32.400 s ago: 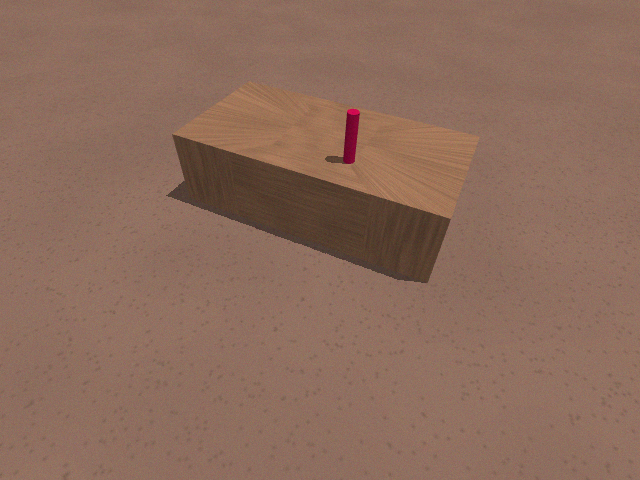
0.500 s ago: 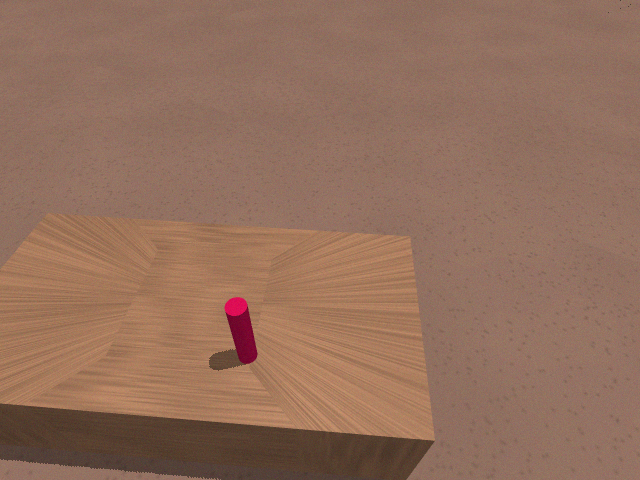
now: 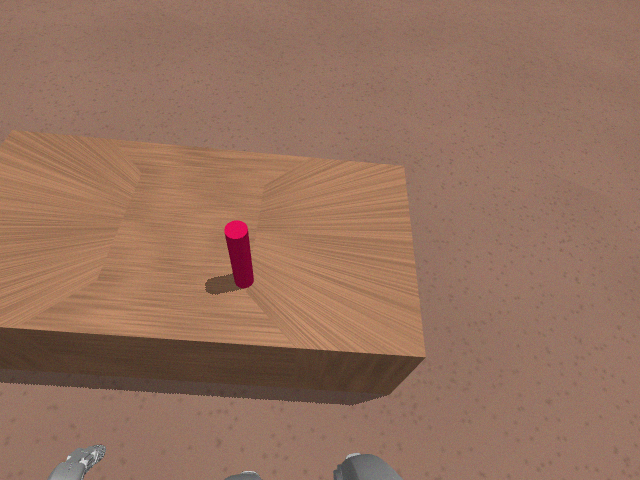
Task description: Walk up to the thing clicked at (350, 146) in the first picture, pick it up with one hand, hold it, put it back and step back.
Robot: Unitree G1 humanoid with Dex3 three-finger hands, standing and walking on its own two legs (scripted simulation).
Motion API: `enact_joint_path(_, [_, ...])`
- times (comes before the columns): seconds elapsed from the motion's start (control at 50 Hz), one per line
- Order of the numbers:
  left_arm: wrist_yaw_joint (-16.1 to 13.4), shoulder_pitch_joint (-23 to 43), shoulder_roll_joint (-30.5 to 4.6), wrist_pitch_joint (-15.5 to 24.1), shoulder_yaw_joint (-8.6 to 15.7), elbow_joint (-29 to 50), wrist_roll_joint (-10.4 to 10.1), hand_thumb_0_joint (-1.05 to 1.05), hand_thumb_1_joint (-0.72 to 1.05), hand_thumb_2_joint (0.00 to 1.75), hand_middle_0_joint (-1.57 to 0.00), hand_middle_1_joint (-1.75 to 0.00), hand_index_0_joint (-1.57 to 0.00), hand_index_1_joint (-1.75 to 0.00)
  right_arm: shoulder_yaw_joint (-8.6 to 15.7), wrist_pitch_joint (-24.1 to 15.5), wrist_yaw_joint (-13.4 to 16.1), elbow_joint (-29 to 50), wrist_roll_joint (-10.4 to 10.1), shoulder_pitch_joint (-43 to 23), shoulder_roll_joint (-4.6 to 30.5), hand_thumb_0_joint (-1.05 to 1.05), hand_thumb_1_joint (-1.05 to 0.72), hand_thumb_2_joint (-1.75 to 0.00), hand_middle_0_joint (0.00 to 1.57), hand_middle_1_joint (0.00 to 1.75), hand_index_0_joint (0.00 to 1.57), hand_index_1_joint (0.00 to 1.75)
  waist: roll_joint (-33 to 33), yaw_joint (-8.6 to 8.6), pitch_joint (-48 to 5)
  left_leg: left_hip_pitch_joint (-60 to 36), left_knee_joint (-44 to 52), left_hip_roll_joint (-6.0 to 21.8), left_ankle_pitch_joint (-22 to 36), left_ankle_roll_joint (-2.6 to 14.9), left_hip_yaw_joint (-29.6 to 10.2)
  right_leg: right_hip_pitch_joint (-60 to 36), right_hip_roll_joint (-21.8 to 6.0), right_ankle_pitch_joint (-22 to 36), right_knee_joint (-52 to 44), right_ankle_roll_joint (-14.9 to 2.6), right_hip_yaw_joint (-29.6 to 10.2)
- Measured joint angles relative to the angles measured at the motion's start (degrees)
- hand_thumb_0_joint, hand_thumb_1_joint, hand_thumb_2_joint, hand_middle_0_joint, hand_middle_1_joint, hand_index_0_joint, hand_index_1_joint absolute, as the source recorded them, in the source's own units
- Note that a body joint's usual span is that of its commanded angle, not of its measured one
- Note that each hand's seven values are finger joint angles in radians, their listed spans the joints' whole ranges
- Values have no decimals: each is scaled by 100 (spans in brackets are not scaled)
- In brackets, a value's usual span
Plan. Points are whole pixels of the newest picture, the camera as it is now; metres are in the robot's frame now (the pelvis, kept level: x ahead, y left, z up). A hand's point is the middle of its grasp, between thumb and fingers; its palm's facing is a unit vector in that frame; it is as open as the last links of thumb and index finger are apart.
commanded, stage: step back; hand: left
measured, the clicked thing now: (240, 257) +0.59 +0.17 -0.30
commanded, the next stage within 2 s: none
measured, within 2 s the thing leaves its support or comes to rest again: neither
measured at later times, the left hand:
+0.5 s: hand out of the picture +0.00 +0.25 -0.13, palm faces +0.04 -0.91 -0.42, open 7.3 cm
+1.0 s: hand out of the picture -0.23 +0.24 -0.16, palm faces -0.03 -0.92 -0.40, open 7.3 cm
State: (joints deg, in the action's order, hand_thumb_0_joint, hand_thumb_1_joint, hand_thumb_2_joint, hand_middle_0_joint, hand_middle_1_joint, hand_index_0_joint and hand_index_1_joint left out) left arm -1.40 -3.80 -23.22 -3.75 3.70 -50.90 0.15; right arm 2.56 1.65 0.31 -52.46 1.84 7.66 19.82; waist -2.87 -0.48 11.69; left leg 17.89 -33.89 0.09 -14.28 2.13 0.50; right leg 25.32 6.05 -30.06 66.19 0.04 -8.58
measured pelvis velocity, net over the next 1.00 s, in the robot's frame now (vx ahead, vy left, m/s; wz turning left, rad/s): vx -0.28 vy -0.04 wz -0.03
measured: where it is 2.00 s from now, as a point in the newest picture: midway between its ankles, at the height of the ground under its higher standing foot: outside the picture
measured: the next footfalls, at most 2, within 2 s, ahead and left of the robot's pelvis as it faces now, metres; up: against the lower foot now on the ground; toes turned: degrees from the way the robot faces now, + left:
right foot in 0.18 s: -0.03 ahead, -0.13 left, +0.00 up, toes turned +0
left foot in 0.56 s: -0.10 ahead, +0.10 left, +0.00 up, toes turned +1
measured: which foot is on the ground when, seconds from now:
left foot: down 0.00-0.20, up 0.22-0.54, down 0.56-0.96, up 0.98-1.00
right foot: up 0.00-0.16, down 0.18-0.58, up 0.60-0.92, down 0.94-1.00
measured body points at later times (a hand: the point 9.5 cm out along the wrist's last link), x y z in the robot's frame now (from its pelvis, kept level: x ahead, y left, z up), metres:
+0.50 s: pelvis -0.12 -0.02 +0.00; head -0.05 -0.03 +0.44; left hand +0.00 +0.30 -0.10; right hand -0.01 -0.34 -0.13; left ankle -0.14 +0.11 -0.70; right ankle -0.07 -0.13 -0.73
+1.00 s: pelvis -0.28 -0.04 -0.01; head -0.23 -0.05 +0.43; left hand -0.22 +0.28 -0.13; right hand -0.14 -0.35 -0.12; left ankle -0.16 +0.10 -0.72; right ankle -0.31 -0.16 -0.73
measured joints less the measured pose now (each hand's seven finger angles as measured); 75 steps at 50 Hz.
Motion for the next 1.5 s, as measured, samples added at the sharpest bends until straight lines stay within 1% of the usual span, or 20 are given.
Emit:
enact_joint_path(0.1, [72,-257,66,-4,18,-2,29,0,91,90,-20,-30,-21,-30,-20,-37,6,287,6,-102,26,1,-90,-90,21,30,21,30,69,-11,30,165,-40,92,139,-42,163,-554,-258,91,-1190,103,212])
enact_joint_path(0.2, [127,-462,224,111,60,-70,120,0,91,90,-20,-30,-21,-30,-18,74,-31,330,-63,-196,216,1,-90,-90,21,30,21,30,421,-1,-40,535,-487,297,115,-187,117,-1248,-330,802,-2903,-95,654])
enact_joint_path(0.26, [179,-614,295,122,24,4,145,0,91,90,-20,-30,-21,-30,17,163,21,198,-120,-157,234,1,-90,-90,21,30,20,30,424,64,-130,843,-1604,-209,-1140,-210,-405,-1126,-440,865,-2816,-189,661])
enact_joint_path(0.36, [109,-654,361,103,9,204,142,1,90,90,-21,-30,-21,-30,-7,100,71,180,-175,92,343,1,-90,-90,21,30,20,30,464,127,-246,903,-2956,-712,-1377,-247,-834,-1044,-597,1236,-3163,-174,716])
enact_joint_path(0.5, [18,-374,252,175,-15,691,130,0,90,90,-21,-30,-21,-30,-12,106,81,173,-111,227,357,1,-90,-90,21,30,20,30,396,135,-112,139,-1645,-377,-1511,-282,-501,-677,-763,1429,-2972,-118,1011])
enact_joint_path(0.58, [49,-222,89,91,-31,743,76,0,90,90,-21,-30,-21,-30,25,9,11,185,-41,186,247,1,-90,-90,21,30,20,30,104,113,-19,-322,-384,-340,-525,-131,-200,-339,-979,1386,-2491,-19,1014])
enact_joint_path(0.64, [13,-221,85,-10,14,545,58,0,91,90,-20,-30,-21,-30,-29,-8,-89,224,15,129,172,1,-90,-90,21,30,20,30,110,70,-44,-175,-472,-229,-454,-41,-205,-25,-441,157,-1370,-82,467])
enact_joint_path(0.68, [-3,-281,53,-41,53,445,16,0,91,90,-20,-30,-21,-30,-72,-13,-78,241,30,105,97,1,-90,-90,21,30,20,30,88,50,-121,-147,-273,-144,-260,-42,-219,161,-81,-44,-346,-118,160])
enact_joint_path(0.74, [13,-442,26,2,103,389,1,0,91,90,-20,-30,-21,-30,-84,0,-45,299,31,24,47,1,-90,-90,21,30,21,30,72,118,-203,-65,-6,-19,26,-41,-155,152,70,65,368,-35,75])
enact_joint_path(0.84, [72,-709,16,11,111,297,45,0,91,90,-20,-30,-21,-30,-53,-28,-22,523,25,-201,70,1,-90,-90,21,30,21,30,130,190,-154,207,91,164,353,-67,-15,-508,-202,61,-598,168,211])
enact_joint_path(0.92, [125,-843,41,65,71,163,64,0,91,90,-20,-30,-21,-30,-32,34,-53,651,17,-343,177,1,-90,-90,21,30,21,30,237,233,-150,577,-108,300,513,-194,88,-1215,-494,436,-2355,63,515])
enact_joint_path(0.96, [138,-882,140,123,72,57,117,0,91,90,-20,-30,-21,-30,1,101,-57,620,-24,-398,293,1,-90,-90,21,30,21,30,481,213,-152,806,-317,435,541,-249,-17,-1417,-408,601,-2944,3,678])
enact_joint_path(1.02, [196,-1019,235,110,19,64,184,0,91,90,-20,-30,-21,-30,67,211,16,440,-72,-275,310,1,-90,-90,21,30,20,30,491,257,-255,1156,-1350,-109,-860,-271,-560,-1172,-510,743,-2773,-75,686])
enact_joint_path(1.06, [172,-1074,280,93,-10,73,191,1,91,90,-21,-30,-21,-30,71,227,29,357,-112,-115,341,1,-90,-90,21,30,20,30,441,295,-324,1291,-2287,-506,-1111,-264,-789,-1104,-640,917,-2884,-73,649])
enact_joint_path(1.12, [115,-1008,295,76,-3,140,221,1,90,90,-21,-30,-21,-30,67,178,46,296,-129,136,389,1,-90,-90,21,30,20,30,455,234,-366,1163,-2988,-695,-1212,-294,-812,-986,-741,1133,-3020,-56,734])
enact_joint_path(1.22, [-4,-633,169,146,15,479,201,1,90,90,-21,-30,-21,-30,41,179,56,191,-72,388,352,1,-90,-90,21,30,20,30,409,124,-241,270,-1906,-386,-1542,-311,-519,-656,-874,1295,-2855,-16,1003])
enact_joint_path(1.3, [-18,-244,-2,101,-2,639,104,0,90,90,-21,-30,-21,-30,48,113,29,90,-21,321,203,1,-90,-90,21,30,20,30,102,106,-18,-383,-408,-347,-638,-159,-174,-275,-1123,1290,-2353,67,1011])
enact_joint_path(1.38, [-44,-130,12,-36,-4,469,33,0,91,90,-20,-30,-21,-30,-45,88,-69,123,4,182,89,1,-90,-90,21,30,20,30,122,30,-44,-177,-441,-180,-462,-52,-186,93,-425,54,-844,-65,420])
enact_joint_path(1.42, [-39,-151,13,-42,-1,408,-12,0,91,90,-20,-30,-21,-30,-89,68,-44,168,11,140,51,1,-90,-90,21,30,20,30,127,23,-138,-114,-269,-86,-260,-58,-186,160,-149,-69,-90,-98,245])
enact_joint_path(1.5, [7,-285,63,39,-4,373,10,0,91,90,-20,-30,-21,-30,-83,84,-18,307,47,-58,93,1,-90,-90,21,30,21,30,203,101,-208,96,-104,93,63,-65,-99,-257,-171,-109,-346,44,350])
